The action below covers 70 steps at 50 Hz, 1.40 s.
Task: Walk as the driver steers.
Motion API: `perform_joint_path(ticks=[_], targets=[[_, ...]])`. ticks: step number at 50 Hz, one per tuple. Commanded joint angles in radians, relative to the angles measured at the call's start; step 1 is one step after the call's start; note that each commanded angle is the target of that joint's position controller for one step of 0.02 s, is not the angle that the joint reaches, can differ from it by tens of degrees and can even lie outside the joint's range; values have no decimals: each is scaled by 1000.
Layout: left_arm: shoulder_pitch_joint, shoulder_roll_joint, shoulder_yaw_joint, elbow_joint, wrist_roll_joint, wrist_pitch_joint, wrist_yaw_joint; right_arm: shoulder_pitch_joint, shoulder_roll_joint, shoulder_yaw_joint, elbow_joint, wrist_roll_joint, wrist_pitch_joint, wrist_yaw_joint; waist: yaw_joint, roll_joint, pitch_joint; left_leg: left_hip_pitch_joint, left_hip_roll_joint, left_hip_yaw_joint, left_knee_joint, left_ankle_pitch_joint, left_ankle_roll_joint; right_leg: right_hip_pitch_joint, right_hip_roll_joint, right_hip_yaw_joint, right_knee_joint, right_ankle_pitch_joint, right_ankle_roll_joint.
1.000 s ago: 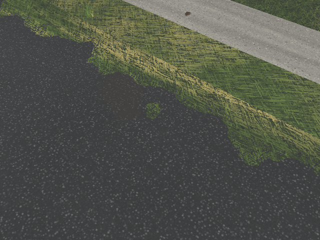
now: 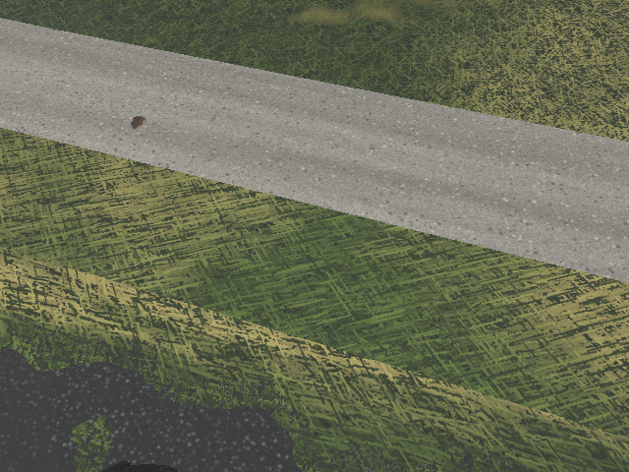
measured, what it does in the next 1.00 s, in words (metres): walks ahead, turning left: right foot, then left foot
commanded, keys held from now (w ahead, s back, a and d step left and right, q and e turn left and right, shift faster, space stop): w+q+shift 0.46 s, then w+shift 0.02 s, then w+e+shift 0.38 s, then e+shift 0.14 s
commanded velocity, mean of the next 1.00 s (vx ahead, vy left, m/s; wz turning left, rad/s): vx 0.96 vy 0.00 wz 0.29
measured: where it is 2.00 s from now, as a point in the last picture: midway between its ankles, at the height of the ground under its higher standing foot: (216, 204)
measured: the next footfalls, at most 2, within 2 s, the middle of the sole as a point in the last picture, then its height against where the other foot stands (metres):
right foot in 0.22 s outside the picture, level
left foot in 0.64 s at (219, 388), level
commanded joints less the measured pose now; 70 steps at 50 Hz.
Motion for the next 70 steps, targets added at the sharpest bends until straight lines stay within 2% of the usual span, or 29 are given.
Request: perform_joint_path(ticks=[1,6,9,10,11,12,13,15,18,27,29,31,32,33,34,36,39,44,48,51,52,53,54,55,56,58,60,64,70], targets=[[-113,74,-3,-119,-17,1,-15,-117,-124,-23,-121,6,-42,-4,62,27,135,-310,233,-339,-312,-24,149,102,-15,-51,-261,170,45],[-217,81,-5,-148,-40,-3,-11,-23,-168,-43,-110,24,-36,2,-22,63,65,-112,233,-329,-204,367,69,261,58,-78,-527,344,35],[-56,157,31,-109,-40,-15,17,-12,-216,-52,-102,14,-27,-9,56,58,-86,36,225,-317,121,695,13,483,120,-83,-627,142,5],[117,201,52,-72,-36,-23,34,-53,-229,-55,-112,14,-32,-3,152,56,-180,-73,185,-299,345,628,-6,716,60,-39,-609,104,-18],[355,291,86,-47,-15,-21,61,-89,-141,-32,-146,14,-44,-2,248,-21,-337,-224,145,-224,654,341,-7,964,-164,161,-597,-234,-55],[352,351,102,-37,7,-16,57,-13,-20,4,-210,67,-44,-6,170,-348,-510,-520,55,-106,959,-259,-39,1193,-452,711,-758,-466,-171],[278,289,109,-36,-3,-3,49,-62,-86,5,-195,40,-23,-17,158,-242,-396,-654,162,-62,1043,-168,-22,1076,-410,750,-814,-591,-182],[202,140,74,-17,-11,-2,38,-222,-105,-4,-200,4,-4,1,156,-20,-135,-656,233,-35,963,-52,-29,810,-304,400,-816,-243,-136],[258,95,62,69,-32,-22,29,-292,-38,10,-250,-26,37,37,101,-70,-20,-647,290,-25,921,-58,-42,647,-237,147,-855,43,-92],[302,173,63,172,-47,-55,14,-537,-26,64,-378,-31,38,82,40,-9,152,-365,205,148,395,247,12,457,-165,-276,-1060,659,-75],[335,263,78,192,-49,-34,27,-492,-87,48,-344,-40,29,64,-3,-43,90,-244,113,191,321,132,30,597,-184,-281,-931,1061,-101],[315,323,83,205,-54,-3,41,-139,-154,14,-233,-50,23,35,-195,-64,-113,177,99,130,222,85,66,561,-187,-256,-463,1193,-106],[333,280,73,197,-54,0,37,0,-230,-14,-186,-65,23,11,-229,-37,-222,438,211,12,242,-48,62,378,-118,-223,-120,828,-102],[492,77,33,152,-79,1,10,-67,-331,-31,-208,-89,12,-5,-40,269,-364,685,588,-490,167,-209,111,22,47,-134,337,-291,-76],[362,192,59,123,-94,-5,23,-35,-298,-35,-230,-55,9,-9,-128,115,-442,601,612,-691,-18,-277,79,-36,72,38,424,-202,-104],[267,157,55,110,-90,-2,20,-159,-189,-12,-180,-42,-14,-9,-19,51,-69,246,532,-400,-104,-122,46,-77,-17,-4,292,-9,-99],[343,95,52,175,-62,52,-7,-198,-79,16,-155,-24,-45,-4,77,77,4,16,452,-158,-204,-24,-2,59,-72,2,206,24,-79],[108,37,46,91,-61,72,-32,-180,-28,28,-99,-3,-81,-3,93,91,142,-17,352,192,-273,465,-76,-76,-65,-92,25,222,-69],[35,16,27,64,-49,43,-61,-169,-77,29,-90,15,-88,-38,97,38,114,5,313,336,-151,849,-111,151,66,-278,-406,468,-88],[319,104,61,139,-36,55,-55,-219,-185,1,-116,25,-69,-66,223,119,-71,52,372,310,224,1141,-148,484,183,-284,-438,398,-139],[501,159,88,184,-32,59,-36,-268,-195,-6,-130,21,-53,-65,311,116,-154,-5,387,281,482,1063,-156,662,182,-221,-439,377,-175],[559,206,120,192,-63,67,-5,-336,-181,-15,-132,38,-39,-49,381,-18,-167,-108,240,300,897,502,-180,784,124,-122,-597,487,-223],[455,304,132,178,-59,64,8,-215,-37,24,-161,14,-36,-32,197,-193,-81,-404,113,260,1254,-416,-199,840,-28,63,-445,1296,-259],[413,383,152,129,-46,62,4,-59,-35,33,-211,17,-27,-44,131,-140,-390,-522,101,29,1414,-358,-212,1059,-238,440,-529,1396,-479],[288,334,154,62,-61,77,15,-51,-76,43,-210,-5,-25,-51,99,-3,-392,-525,155,-38,1333,-259,-193,927,-257,587,-678,977,-484],[182,201,116,54,-83,97,22,-197,-109,32,-219,-48,2,-53,46,179,-115,-517,219,-31,1129,-231,-189,597,-121,474,-810,420,-365],[194,181,108,58,-79,89,26,-208,-111,34,-242,-53,54,-61,25,123,-47,-410,258,-33,970,-217,-218,385,-90,402,-810,637,-343],[210,238,130,47,-66,82,29,-286,-76,44,-282,-35,77,-63,46,101,-132,-382,261,-30,775,-89,-231,380,15,309,-737,751,-234],[235,245,143,12,-75,124,32,-435,-100,39,-329,-32,98,-51,122,-37,-106,-529,228,-103,614,24,-228,503,71,503,-841,-123,-151]])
